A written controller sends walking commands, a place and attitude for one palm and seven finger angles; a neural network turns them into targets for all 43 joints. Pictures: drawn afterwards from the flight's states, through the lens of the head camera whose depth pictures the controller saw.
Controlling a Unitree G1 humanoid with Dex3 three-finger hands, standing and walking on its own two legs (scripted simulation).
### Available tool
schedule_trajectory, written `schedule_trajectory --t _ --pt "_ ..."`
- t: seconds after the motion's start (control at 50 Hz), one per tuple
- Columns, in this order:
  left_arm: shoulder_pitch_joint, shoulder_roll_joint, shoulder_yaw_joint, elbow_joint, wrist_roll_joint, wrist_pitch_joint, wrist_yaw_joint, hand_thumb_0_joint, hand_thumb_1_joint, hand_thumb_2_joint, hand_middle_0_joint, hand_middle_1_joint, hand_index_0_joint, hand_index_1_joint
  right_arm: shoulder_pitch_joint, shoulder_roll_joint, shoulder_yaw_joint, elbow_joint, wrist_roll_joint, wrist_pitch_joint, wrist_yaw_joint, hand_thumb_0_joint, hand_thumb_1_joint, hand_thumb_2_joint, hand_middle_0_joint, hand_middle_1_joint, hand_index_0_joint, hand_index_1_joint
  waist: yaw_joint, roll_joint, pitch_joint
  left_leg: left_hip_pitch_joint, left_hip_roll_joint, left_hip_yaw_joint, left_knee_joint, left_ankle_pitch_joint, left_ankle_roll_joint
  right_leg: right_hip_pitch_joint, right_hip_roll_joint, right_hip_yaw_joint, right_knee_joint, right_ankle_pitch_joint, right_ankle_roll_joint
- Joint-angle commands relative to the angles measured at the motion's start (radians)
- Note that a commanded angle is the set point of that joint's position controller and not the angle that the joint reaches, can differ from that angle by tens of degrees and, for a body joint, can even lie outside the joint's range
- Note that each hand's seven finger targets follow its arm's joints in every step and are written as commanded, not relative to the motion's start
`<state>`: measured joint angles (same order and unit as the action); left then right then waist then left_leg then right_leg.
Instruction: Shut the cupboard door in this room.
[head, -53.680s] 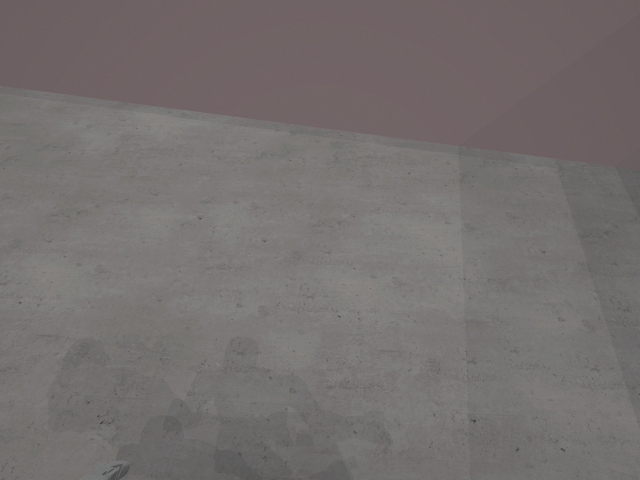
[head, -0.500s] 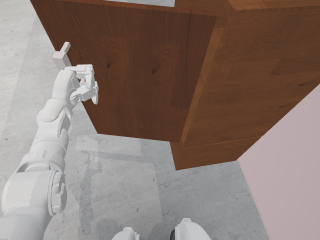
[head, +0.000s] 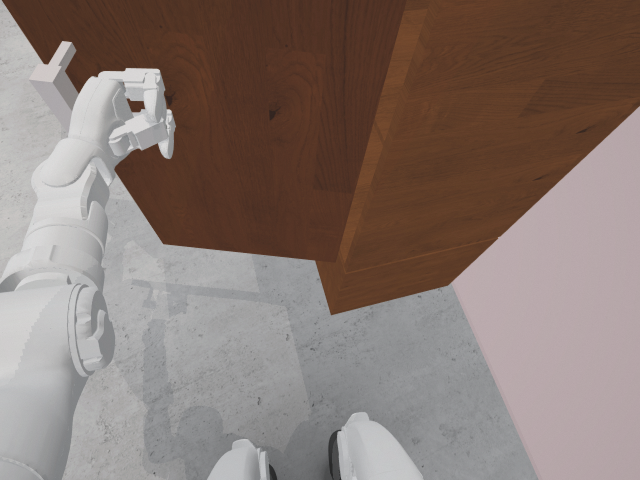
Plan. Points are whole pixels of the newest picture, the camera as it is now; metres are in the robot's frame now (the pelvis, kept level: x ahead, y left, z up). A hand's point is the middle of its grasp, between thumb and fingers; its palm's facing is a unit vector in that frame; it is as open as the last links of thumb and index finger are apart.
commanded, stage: push the door shut along its arc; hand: left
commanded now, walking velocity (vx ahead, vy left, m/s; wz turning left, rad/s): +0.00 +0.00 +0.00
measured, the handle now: (87, 111) +0.55 +0.22 +0.09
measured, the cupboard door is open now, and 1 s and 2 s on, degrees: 70 46 46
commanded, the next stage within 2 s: pull the fist back off the door in 0.66 s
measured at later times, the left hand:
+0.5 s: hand (184, 97) +0.56 +0.11 +0.10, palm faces -0.37 -0.93 -0.02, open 3.4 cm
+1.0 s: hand (217, 76) +0.61 +0.07 +0.08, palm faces +0.05 -1.00 -0.04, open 3.1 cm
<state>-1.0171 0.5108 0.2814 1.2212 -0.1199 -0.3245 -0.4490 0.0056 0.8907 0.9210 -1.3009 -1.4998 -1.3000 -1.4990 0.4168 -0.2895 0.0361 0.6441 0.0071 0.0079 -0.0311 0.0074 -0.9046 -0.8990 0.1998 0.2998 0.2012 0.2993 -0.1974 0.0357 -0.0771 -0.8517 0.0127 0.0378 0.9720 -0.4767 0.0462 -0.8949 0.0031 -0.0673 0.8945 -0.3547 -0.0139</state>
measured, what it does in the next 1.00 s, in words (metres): stands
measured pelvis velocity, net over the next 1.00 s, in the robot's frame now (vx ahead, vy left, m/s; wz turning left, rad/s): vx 0.01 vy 0.00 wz -0.01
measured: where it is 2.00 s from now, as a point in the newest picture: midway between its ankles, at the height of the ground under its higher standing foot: outside the picture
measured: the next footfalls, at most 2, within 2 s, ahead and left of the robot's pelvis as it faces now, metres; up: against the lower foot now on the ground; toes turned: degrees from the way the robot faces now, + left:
none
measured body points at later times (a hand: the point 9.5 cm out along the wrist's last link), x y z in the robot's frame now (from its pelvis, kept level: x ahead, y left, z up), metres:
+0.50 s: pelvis +0.00 +0.00 -0.02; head +0.16 +0.02 +0.40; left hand +0.57 +0.16 +0.10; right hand -0.02 -0.27 -0.12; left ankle -0.01 +0.09 -0.68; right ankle +0.03 -0.12 -0.68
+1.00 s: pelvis +0.01 +0.00 -0.02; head +0.20 +0.01 +0.39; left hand +0.60 +0.12 +0.08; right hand -0.06 -0.23 -0.12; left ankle -0.01 +0.09 -0.68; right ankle +0.03 -0.12 -0.68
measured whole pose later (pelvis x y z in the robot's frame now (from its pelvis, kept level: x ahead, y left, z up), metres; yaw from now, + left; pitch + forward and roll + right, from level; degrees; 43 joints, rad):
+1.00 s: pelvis +0.01 +0.00 -0.02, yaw +0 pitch +30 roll -4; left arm -1.27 0.41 0.32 1.23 0.07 -0.28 0.13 0.00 0.92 0.93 -1.30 -1.50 -1.31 -1.50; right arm 0.50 -0.23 0.03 0.64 -0.10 -0.01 0.10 0.00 -0.91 -0.90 0.20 0.30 0.20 0.30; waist -0.27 0.08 -0.10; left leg -1.07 0.03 0.00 1.08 -0.53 0.04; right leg -1.10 0.02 -0.10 0.98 -0.39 -0.02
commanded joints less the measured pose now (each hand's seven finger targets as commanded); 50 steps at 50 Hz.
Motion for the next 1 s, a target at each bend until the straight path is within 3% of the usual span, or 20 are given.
schedule_trajectory --t 0.0,0.06,0.1,0.14,0.16,0.26,0.3,0.34,0.46,0.56,0.62,0.74,0.76,0.78,0.8,0.82,0.86,0.9,0.94,0.98 --pt "-0.600 0.182 0.001 -0.207 -0.025 -0.036 -0.007 0.000 0.900 0.900 -1.300 -1.500 -1.300 -1.500 0.169 -0.183 -0.066 -0.039 0.002 -0.026 -0.022 0.000 -0.900 -0.900 0.200 0.300 0.200 0.300 -0.067 0.072 -0.471 0.300 -0.002 -0.105 -0.086 0.409 -0.008 0.190 0.032 0.040 -0.066 0.275 -0.016" --pt "-0.603 0.199 0.006 -0.182 -0.017 -0.021 -0.019 0.000 0.900 0.900 -1.300 -1.500 -1.300 -1.500 0.176 -0.186 -0.067 -0.024 -0.003 -0.030 -0.023 0.000 -0.900 -0.900 0.200 0.300 0.200 0.300 -0.070 0.082 -0.494 0.323 0.003 -0.111 -0.075 0.429 -0.011 0.171 0.033 0.039 -0.067 0.277 -0.016" --pt "-0.622 0.157 -0.022 -0.199 -0.031 -0.019 -0.033 0.000 0.900 0.900 -1.300 -1.500 -1.300 -1.500 0.176 -0.183 -0.065 -0.026 -0.004 -0.037 -0.024 0.000 -0.900 -0.900 0.200 0.300 0.200 0.300 -0.071 0.136 -0.521 0.366 0.000 -0.113 -0.066 0.474 -0.013 0.147 0.037 0.032 -0.057 0.295 -0.023" --pt "-0.634 0.191 -0.010 -0.167 -0.021 -0.010 -0.039 0.000 0.900 0.900 -1.300 -1.500 -1.300 -1.500 0.179 -0.189 -0.065 -0.012 -0.005 -0.035 -0.027 0.000 -0.900 -0.900 0.200 0.300 0.200 0.300 -0.080 0.108 -0.502 0.348 0.007 -0.119 -0.056 0.461 -0.015 0.125 0.037 0.032 -0.056 0.278 -0.020" --pt "-0.661 0.153 -0.048 -0.158 -0.016 -0.006 -0.041 0.000 0.900 0.900 -1.300 -1.500 -1.300 -1.500 0.173 -0.186 -0.062 -0.010 -0.007 -0.038 -0.025 0.000 -0.900 -0.900 0.200 0.300 0.200 0.300 -0.091 0.123 -0.470 0.335 0.006 -0.123 -0.058 0.433 -0.015 0.095 0.036 0.028 -0.056 0.249 -0.020" --pt "-0.757 0.133 -0.069 -0.149 -0.007 0.005 -0.034 0.000 0.900 0.900 -1.300 -1.500 -1.300 -1.500 0.185 -0.191 -0.065 0.014 -0.015 -0.051 -0.027 0.000 -0.900 -0.900 0.200 0.300 0.200 0.300 -0.120 0.147 -0.488 0.363 0.012 -0.144 -0.029 0.454 -0.017 0.019 0.038 0.018 -0.036 0.230 -0.023" --pt "-0.779 0.088 -0.086 -0.141 -0.015 0.008 -0.033 0.000 0.900 0.900 -1.300 -1.500 -1.300 -1.500 0.188 -0.191 -0.064 0.017 -0.017 -0.056 -0.028 0.000 -0.900 -0.900 0.200 0.300 0.200 0.300 -0.131 0.161 -0.498 0.389 0.011 -0.149 -0.015 0.483 -0.015 -0.021 0.041 0.009 -0.025 0.230 -0.027" --pt "-0.811 0.122 -0.078 -0.122 -0.001 0.018 -0.033 0.000 0.900 0.900 -1.300 -1.500 -1.300 -1.500 0.192 -0.196 -0.064 0.028 -0.020 -0.058 -0.028 0.000 -0.900 -0.900 0.200 0.300 0.200 0.300 -0.139 0.140 -0.509 0.363 0.014 -0.152 -0.004 0.460 -0.015 -0.023 0.041 0.012 -0.019 0.220 -0.024" --pt "-0.876 0.096 -0.104 -0.098 0.023 0.040 -0.029 0.000 0.900 0.900 -1.300 -1.500 -1.300 -1.500 0.199 -0.196 -0.063 0.039 -0.028 -0.065 -0.023 0.000 -0.900 -0.900 0.200 0.300 0.200 0.300 -0.157 0.173 -0.541 0.363 0.016 -0.165 0.030 0.469 -0.015 -0.080 0.045 0.005 0.008 0.206 -0.027" --pt "-0.941 0.124 -0.097 -0.054 0.044 0.062 -0.021 0.000 0.900 0.900 -1.300 -1.500 -1.300 -1.500 0.216 -0.199 -0.057 0.049 -0.031 -0.064 -0.022 0.000 -0.900 -0.900 0.200 0.300 0.200 0.300 -0.179 0.190 -0.523 0.311 0.014 -0.163 0.054 0.445 -0.012 -0.114 0.049 -0.001 0.027 0.192 -0.029" --pt "-0.978 0.113 -0.105 -0.066 0.050 0.068 -0.021 0.000 0.900 0.900 -1.300 -1.500 -1.300 -1.500 0.226 -0.198 -0.060 0.056 -0.037 -0.067 -0.018 0.000 -0.900 -0.900 0.200 0.300 0.200 0.300 -0.185 0.213 -0.581 0.353 0.017 -0.173 0.072 0.500 -0.013 -0.135 0.053 -0.006 0.045 0.211 -0.029" --pt "-0.995 0.123 -0.108 -0.027 0.071 0.097 -0.025 0.000 0.900 0.900 -1.300 -1.500 -1.300 -1.500 0.243 -0.195 -0.058 0.067 -0.040 -0.061 -0.014 0.000 -0.900 -0.900 0.200 0.300 0.200 0.300 -0.200 0.215 -0.579 0.313 0.012 -0.160 0.094 0.503 -0.008 -0.128 0.059 -0.010 0.054 0.238 -0.031" --pt "-0.982 0.197 0.141 -0.041 -0.006 0.120 0.186 0.000 0.900 0.900 -1.300 -1.500 -1.300 -1.500 0.307 -0.170 -0.038 0.020 -0.060 -0.066 0.002 0.000 -0.900 -0.900 0.200 0.300 0.200 0.300 -0.142 0.251 -0.588 0.221 0.027 -0.174 0.071 0.478 -0.025 -0.067 0.043 0.001 0.041 0.239 -0.024" --pt "-0.909 0.142 0.095 0.003 0.024 0.137 0.290 0.000 0.900 0.900 -1.300 -1.500 -1.300 -1.500 0.303 -0.165 -0.034 0.008 -0.065 -0.065 0.025 0.000 -0.900 -0.900 0.200 0.300 0.200 0.300 -0.145 0.229 -0.580 0.190 0.027 -0.167 0.060 0.460 -0.028 -0.046 0.041 0.005 0.040 0.235 -0.017" --pt "-0.894 0.123 0.123 -0.015 0.030 0.125 0.378 0.000 0.900 0.900 -1.300 -1.500 -1.300 -1.500 0.330 -0.163 -0.041 0.004 -0.081 -0.062 0.044 0.000 -0.900 -0.900 0.200 0.300 0.200 0.300 -0.148 0.180 -0.596 0.210 0.030 -0.187 0.047 0.493 -0.033 -0.026 0.041 -0.007 0.046 0.250 -0.009" --pt "-0.869 0.070 0.105 -0.073 0.058 0.104 0.460 0.000 0.900 0.900 -1.300 -1.500 -1.300 -1.500 0.333 -0.156 -0.050 -0.014 -0.094 -0.057 0.065 0.000 -0.900 -0.900 0.200 0.300 0.200 0.300 -0.134 0.186 -0.624 0.228 0.028 -0.172 0.051 0.531 -0.034 -0.015 0.038 0.000 0.041 0.282 -0.003" --pt "-0.849 0.053 0.068 -0.204 0.160 0.022 0.598 0.000 0.900 0.900 -1.300 -1.500 -1.300 -1.500 0.349 -0.146 -0.062 -0.025 -0.123 -0.045 0.105 0.000 -0.900 -0.900 0.200 0.300 0.200 0.300 -0.108 0.242 -0.701 0.290 0.025 -0.163 0.067 0.642 -0.047 0.012 0.036 0.003 0.055 0.355 -0.003" --pt "-0.834 0.018 0.007 -0.213 0.223 -0.032 0.624 0.000 0.900 0.900 -1.300 -1.500 -1.300 -1.500 0.367 -0.149 -0.078 -0.006 -0.125 -0.028 0.128 0.000 -0.900 -0.900 0.200 0.300 0.200 0.300 -0.126 0.212 -0.712 0.334 0.028 -0.168 0.059 0.687 -0.052 0.039 0.038 0.002 0.045 0.395 -0.003" --pt "-0.787 0.032 0.014 -0.240 0.216 -0.047 0.589 0.000 0.900 0.900 -1.300 -1.500 -1.300 -1.500 0.359 -0.154 -0.090 -0.012 -0.109 -0.007 0.132 0.000 -0.900 -0.900 0.200 0.300 0.200 0.300 -0.097 0.215 -0.750 0.359 0.017 -0.145 0.026 0.678 -0.049 0.131 0.041 0.014 0.012 0.432 -0.008" --pt "-0.766 0.051 0.031 -0.223 0.192 -0.036 0.555 0.000 0.900 0.900 -1.300 -1.500 -1.300 -1.500 0.356 -0.153 -0.089 -0.015 -0.095 0.009 0.123 0.000 -0.900 -0.900 0.200 0.300 0.200 0.300 -0.093 0.169 -0.718 0.329 0.009 -0.126 -0.012 0.622 -0.040 0.213 0.043 0.018 -0.017 0.453 -0.006"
